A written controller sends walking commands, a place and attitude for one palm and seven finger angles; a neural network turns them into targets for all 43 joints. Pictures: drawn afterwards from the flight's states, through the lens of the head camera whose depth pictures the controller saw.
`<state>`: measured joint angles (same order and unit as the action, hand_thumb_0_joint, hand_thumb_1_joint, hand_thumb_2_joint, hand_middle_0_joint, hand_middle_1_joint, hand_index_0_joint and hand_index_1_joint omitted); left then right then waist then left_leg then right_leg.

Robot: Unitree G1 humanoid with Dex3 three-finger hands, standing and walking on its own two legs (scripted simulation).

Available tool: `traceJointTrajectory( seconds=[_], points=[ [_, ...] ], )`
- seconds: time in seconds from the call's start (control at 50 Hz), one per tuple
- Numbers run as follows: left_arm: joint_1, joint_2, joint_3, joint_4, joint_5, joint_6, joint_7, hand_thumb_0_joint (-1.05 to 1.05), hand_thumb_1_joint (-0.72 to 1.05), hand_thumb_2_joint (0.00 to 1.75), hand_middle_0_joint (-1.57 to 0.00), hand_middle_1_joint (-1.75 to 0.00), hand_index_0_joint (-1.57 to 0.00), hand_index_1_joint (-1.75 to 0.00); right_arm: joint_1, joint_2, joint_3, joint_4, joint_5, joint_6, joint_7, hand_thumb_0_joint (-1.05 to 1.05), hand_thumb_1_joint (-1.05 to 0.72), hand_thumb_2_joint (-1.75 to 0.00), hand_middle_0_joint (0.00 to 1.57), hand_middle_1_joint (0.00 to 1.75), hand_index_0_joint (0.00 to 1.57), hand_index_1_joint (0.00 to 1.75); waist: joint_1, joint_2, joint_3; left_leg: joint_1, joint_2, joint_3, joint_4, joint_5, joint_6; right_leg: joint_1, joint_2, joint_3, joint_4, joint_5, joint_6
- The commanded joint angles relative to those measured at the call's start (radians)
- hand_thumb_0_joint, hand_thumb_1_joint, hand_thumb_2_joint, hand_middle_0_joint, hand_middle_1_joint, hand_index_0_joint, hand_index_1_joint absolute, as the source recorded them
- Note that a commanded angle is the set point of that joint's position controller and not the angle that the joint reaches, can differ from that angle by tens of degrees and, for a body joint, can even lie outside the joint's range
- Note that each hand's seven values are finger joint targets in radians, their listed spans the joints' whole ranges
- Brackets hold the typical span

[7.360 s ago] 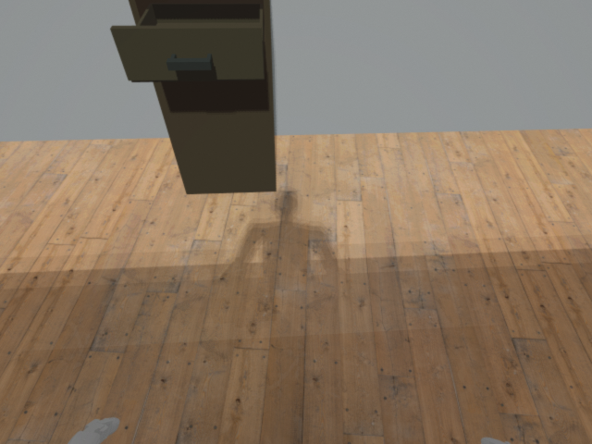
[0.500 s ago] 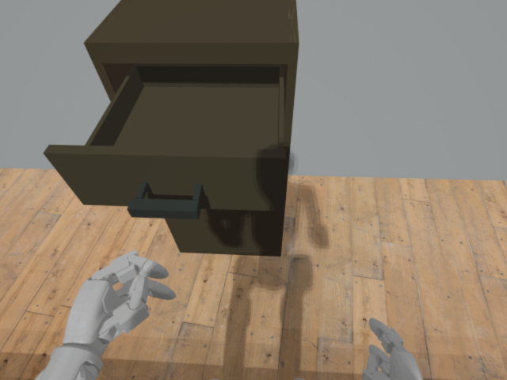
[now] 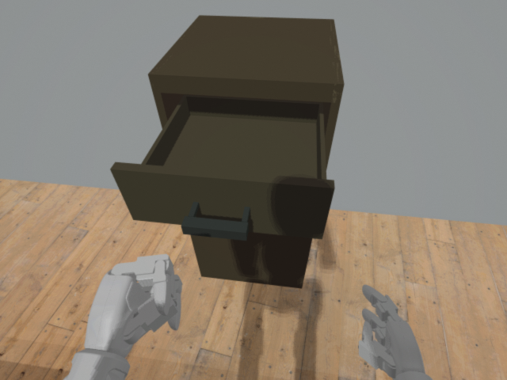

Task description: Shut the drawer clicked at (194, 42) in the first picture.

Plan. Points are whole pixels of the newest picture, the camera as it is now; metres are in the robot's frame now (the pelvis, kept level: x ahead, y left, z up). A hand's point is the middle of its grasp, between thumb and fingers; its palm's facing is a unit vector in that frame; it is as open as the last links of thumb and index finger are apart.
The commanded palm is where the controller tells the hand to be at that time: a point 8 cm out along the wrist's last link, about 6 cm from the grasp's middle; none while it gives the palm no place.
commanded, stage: raise the hand and make a fist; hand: left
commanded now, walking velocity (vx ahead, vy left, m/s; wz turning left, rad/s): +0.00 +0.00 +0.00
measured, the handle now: (218, 218) +0.38 +0.10 +0.06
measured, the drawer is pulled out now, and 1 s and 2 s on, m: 0.27 0.27 0.27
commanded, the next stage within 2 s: bring the fist close to the handle in 0.58 s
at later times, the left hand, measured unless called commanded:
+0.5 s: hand (187, 303) +0.18 +0.10 +0.14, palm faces -0.09 -0.99 -0.06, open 3.3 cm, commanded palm +0.15 +0.15 +0.15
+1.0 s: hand (207, 288) +0.21 +0.08 +0.13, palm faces -0.02 -1.00 -0.05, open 3.3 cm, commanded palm +0.18 +0.13 +0.12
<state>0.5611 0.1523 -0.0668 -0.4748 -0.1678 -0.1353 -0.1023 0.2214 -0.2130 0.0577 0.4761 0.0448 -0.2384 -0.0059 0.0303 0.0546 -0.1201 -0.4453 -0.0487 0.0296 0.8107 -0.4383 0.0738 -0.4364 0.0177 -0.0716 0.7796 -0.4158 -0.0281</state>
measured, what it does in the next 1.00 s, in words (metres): shifts its weight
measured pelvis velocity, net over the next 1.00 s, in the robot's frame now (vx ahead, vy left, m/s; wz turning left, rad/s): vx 0.00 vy -0.05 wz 0.02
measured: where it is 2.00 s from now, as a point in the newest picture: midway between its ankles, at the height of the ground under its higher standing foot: outside the picture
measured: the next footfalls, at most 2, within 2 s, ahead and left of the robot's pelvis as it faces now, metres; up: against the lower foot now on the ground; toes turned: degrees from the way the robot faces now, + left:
none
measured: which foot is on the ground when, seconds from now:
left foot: down 0.00-1.00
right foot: down 0.00-1.00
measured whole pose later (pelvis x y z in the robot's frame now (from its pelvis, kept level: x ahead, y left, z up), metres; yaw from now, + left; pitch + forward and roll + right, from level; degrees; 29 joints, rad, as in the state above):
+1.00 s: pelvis +0.00 -0.05 +0.01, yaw +1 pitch +3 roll +0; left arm 0.43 0.17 0.00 -0.33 -0.20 -0.12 -0.12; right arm 0.24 -0.27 0.06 0.56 0.04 -0.23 -0.02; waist 0.02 0.06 -0.07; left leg -0.37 -0.01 -0.01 0.71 -0.39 0.00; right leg -0.37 0.06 -0.11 0.69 -0.38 -0.09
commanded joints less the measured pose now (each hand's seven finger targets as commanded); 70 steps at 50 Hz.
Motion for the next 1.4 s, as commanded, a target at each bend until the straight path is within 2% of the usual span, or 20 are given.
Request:
traceJointTrajectory(
  seconds=[0.0, 0.02, 0.12, 0.24, 0.32, 0.42, 0.5, 0.6, 0.7, 0.76, 0.82, 0.86, 0.94, 0.98, 1.08, 1.12, 1.14, 1.18, 1.28, 1.38],
  points=[
    [-0.040, 0.084, 0.001, -0.278, 0.019, 0.043, -0.026, 0.00, 0.90, 0.90, -1.40, -1.60, -1.40, -1.60, -0.076, -0.125, -0.047, -0.172, 0.011, -0.018, -0.011, 0.00, -0.90, -0.90, 0.20, 0.30, 0.20, 0.30, -0.014, -0.024, -0.015, 0.103, 0.090, -0.119, -0.195, 0.337, -0.062, 0.035, -0.019, -0.003, -0.109, 0.225, 0.001],
    [-0.038, 0.107, 0.033, -0.289, 0.020, 0.054, -0.014, 0.00, 0.90, 0.90, -1.40, -1.60, -1.40, -1.60, -0.086, -0.124, -0.044, -0.169, 0.010, -0.011, -0.012, 0.00, -0.90, -0.90, 0.20, 0.30, 0.20, 0.30, -0.005, -0.027, -0.004, 0.104, 0.094, -0.126, -0.204, 0.339, -0.066, 0.038, -0.017, -0.007, -0.110, 0.216, -0.001],
    [-0.127, 0.091, 0.072, -0.367, -0.009, 0.050, 0.037, 0.00, 0.90, 0.90, -1.40, -1.60, -1.40, -1.60, -0.102, -0.112, -0.028, -0.164, 0.009, -0.009, -0.010, 0.00, -0.90, -0.90, 0.20, 0.30, 0.20, 0.30, 0.000, -0.020, -0.039, 0.152, 0.101, -0.144, -0.229, 0.334, -0.084, 0.048, -0.011, -0.016, -0.118, 0.194, -0.001],
    [-0.082, 0.008, -0.015, -0.261, -0.023, 0.092, -0.001, 0.00, 0.90, 0.90, -1.40, -1.60, -1.40, -1.60, -0.101, -0.125, -0.032, -0.132, 0.017, -0.022, -0.006, 0.00, -0.90, -0.90, 0.20, 0.30, 0.20, 0.30, -0.016, -0.047, 0.010, 0.134, 0.092, -0.130, -0.242, 0.268, -0.075, 0.057, -0.014, -0.013, -0.158, 0.179, 0.003],
    [-0.084, 0.083, 0.030, -0.261, 0.004, 0.139, -0.007, 0.00, 0.90, 0.90, -1.40, -1.60, -1.40, -1.60, -0.114, -0.130, -0.037, -0.145, 0.017, -0.003, -0.015, 0.00, -0.90, -0.90, 0.20, 0.30, 0.20, 0.30, -0.004, -0.049, 0.023, 0.106, 0.074, -0.112, -0.251, 0.217, -0.057, 0.091, -0.019, 0.003, -0.180, 0.158, -0.001],
    [-0.096, 0.114, 0.097, -0.353, -0.004, 0.091, 0.049, 0.00, 0.90, 0.90, -1.40, -1.60, -1.40, -1.60, -0.109, -0.113, -0.034, -0.158, 0.008, -0.005, -0.013, 0.00, -0.90, -0.90, 0.20, 0.30, 0.20, 0.30, 0.013, -0.041, -0.043, 0.140, 0.071, -0.095, -0.238, 0.278, -0.057, 0.119, -0.017, 0.002, -0.175, 0.208, -0.003],
    [-0.114, 0.052, 0.047, -0.340, -0.030, 0.037, 0.055, 0.00, 0.90, 0.90, -1.40, -1.60, -1.40, -1.60, -0.098, -0.117, -0.033, -0.140, 0.008, -0.035, -0.004, 0.00, -0.90, -0.90, 0.20, 0.30, 0.20, 0.30, -0.008, -0.022, -0.022, 0.142, 0.070, -0.088, -0.217, 0.279, -0.053, 0.096, -0.017, 0.008, -0.179, 0.227, 0.001],
    [-0.064, 0.046, -0.002, -0.259, -0.011, 0.064, 0.013, 0.00, 0.90, 0.90, -1.40, -1.60, -1.40, -1.60, -0.088, -0.130, -0.041, -0.133, 0.008, -0.041, -0.004, 0.00, -0.90, -0.90, 0.20, 0.30, 0.20, 0.30, -0.018, -0.088, 0.022, 0.103, 0.056, -0.069, -0.204, 0.239, -0.034, 0.110, -0.029, 0.047, -0.218, 0.237, 0.011],
    [-0.100, 0.123, 0.091, -0.207, 0.004, 0.094, 0.013, 0.00, 0.90, 0.90, -1.40, -1.60, -1.40, -1.60, -0.111, -0.128, -0.038, -0.137, 0.004, -0.008, -0.017, 0.00, -0.90, -0.90, 0.20, 0.30, 0.20, 0.30, -0.013, -0.153, 0.052, 0.060, 0.036, -0.046, -0.180, 0.193, -0.028, 0.127, -0.054, 0.130, -0.286, 0.159, 0.029],
    [-0.140, 0.114, 0.131, -0.179, -0.019, 0.058, 0.033, 0.00, 0.90, 0.90, -1.40, -1.60, -1.40, -1.60, -0.114, -0.117, -0.033, -0.133, -0.001, -0.008, -0.022, 0.00, -0.90, -0.90, 0.20, 0.30, 0.20, 0.30, -0.011, -0.128, 0.033, 0.065, 0.030, -0.043, -0.169, 0.187, -0.032, 0.137, -0.062, 0.150, -0.297, 0.156, 0.035],
    [-0.205, 0.107, 0.141, -0.176, -0.045, -0.006, 0.031, 0.00, 0.90, 0.90, -1.40, -1.60, -1.40, -1.60, -0.105, -0.117, -0.032, -0.113, -0.003, -0.028, -0.022, 0.00, -0.90, -0.90, 0.20, 0.30, 0.20, 0.30, -0.017, -0.094, -0.026, 0.072, 0.030, -0.044, -0.153, 0.212, -0.038, 0.165, -0.072, 0.161, -0.281, 0.254, 0.047],
    [-0.225, 0.084, 0.111, -0.151, -0.051, -0.040, 0.012, 0.00, 0.90, 0.90, -1.40, -1.60, -1.40, -1.60, -0.091, -0.120, -0.032, -0.100, -0.004, -0.044, -0.020, 0.00, -0.90, -0.90, 0.20, 0.30, 0.20, 0.30, -0.028, -0.067, -0.053, 0.075, 0.027, -0.045, -0.144, 0.223, -0.039, 0.178, -0.080, 0.170, -0.266, 0.322, 0.057],
    [-0.218, 0.062, 0.065, -0.040, -0.040, -0.062, -0.036, 0.00, 0.90, 0.90, -1.40, -1.60, -1.40, -1.60, -0.069, -0.135, -0.040, -0.084, -0.004, -0.057, -0.018, 0.00, -0.90, -0.90, 0.20, 0.30, 0.20, 0.30, -0.045, -0.115, -0.035, 0.045, 0.025, -0.050, -0.129, 0.234, -0.037, 0.168, -0.087, 0.176, -0.253, 0.400, 0.074],
    [-0.209, 0.077, 0.071, -0.001, -0.032, -0.058, -0.051, 0.00, 0.90, 0.90, -1.40, -1.60, -1.40, -1.60, -0.068, -0.142, -0.046, -0.086, -0.002, -0.055, -0.018, 0.00, -0.90, -0.90, 0.20, 0.30, 0.20, 0.30, -0.037, -0.122, -0.029, 0.027, 0.023, -0.048, -0.131, 0.228, -0.039, 0.167, -0.089, 0.178, -0.250, 0.382, 0.073],
    [-0.223, 0.117, 0.141, 0.043, -0.021, -0.064, -0.021, 0.00, 0.90, 0.90, -1.40, -1.60, -1.40, -1.60, -0.068, -0.139, -0.051, -0.096, -0.008, -0.031, -0.018, 0.00, -0.90, -0.90, 0.20, 0.30, 0.20, 0.30, -0.023, -0.166, -0.057, -0.005, 0.018, -0.039, -0.131, 0.229, -0.041, 0.189, -0.093, 0.182, -0.232, 0.420, 0.075],
    [-0.244, 0.125, 0.161, 0.015, -0.016, -0.095, 0.009, 0.00, 0.90, 0.90, -1.40, -1.60, -1.40, -1.60, -0.076, -0.133, -0.054, -0.095, -0.011, -0.031, -0.015, 0.00, -0.90, -0.90, 0.20, 0.30, 0.20, 0.30, -0.014, -0.123, -0.080, 0.008, 0.019, -0.035, -0.135, 0.248, -0.042, 0.196, -0.085, 0.165, -0.211, 0.439, 0.059],
    [-0.249, 0.090, 0.131, 0.002, -0.016, -0.111, 0.019, 0.00, 0.90, 0.90, -1.40, -1.60, -1.40, -1.60, -0.075, -0.126, -0.053, -0.101, -0.012, -0.033, -0.011, 0.00, -0.90, -0.90, 0.20, 0.30, 0.20, 0.30, -0.015, -0.078, -0.097, 0.025, 0.019, -0.030, -0.138, 0.254, -0.042, 0.184, -0.077, 0.148, -0.198, 0.420, 0.049],
    [-0.283, 0.065, 0.102, -0.004, -0.017, -0.143, 0.034, 0.00, 0.90, 0.90, -1.40, -1.60, -1.40, -1.60, -0.064, -0.125, -0.054, -0.096, -0.013, -0.043, -0.005, 0.00, -0.90, -0.90, 0.20, 0.30, 0.20, 0.30, -0.031, -0.058, -0.116, 0.050, 0.023, -0.032, -0.128, 0.277, -0.040, 0.155, -0.062, 0.120, -0.173, 0.426, 0.039],
    [-0.337, 0.007, 0.001, 0.110, 0.000, -0.174, 0.020, 0.00, 0.90, 0.90, -1.40, -1.60, -1.40, -1.60, -0.050, -0.143, -0.059, -0.083, -0.017, -0.045, 0.000, 0.00, -0.90, -0.90, 0.20, 0.30, 0.20, 0.30, -0.070, -0.092, -0.059, 0.021, 0.030, -0.048, -0.104, 0.233, -0.037, 0.032, -0.038, 0.089, -0.151, 0.293, 0.025],
    [-0.362, 0.032, 0.017, 0.207, 0.028, -0.145, 0.023, 0.00, 0.90, 0.90, -1.40, -1.60, -1.40, -1.60, -0.047, -0.152, -0.067, -0.100, -0.017, -0.012, 0.002, 0.00, -0.90, -0.90, 0.20, 0.30, 0.20, 0.30, -0.051, -0.109, -0.090, -0.017, 0.028, -0.049, -0.095, 0.201, -0.038, 0.009, -0.036, 0.086, -0.126, 0.224, 0.018]
  ],
)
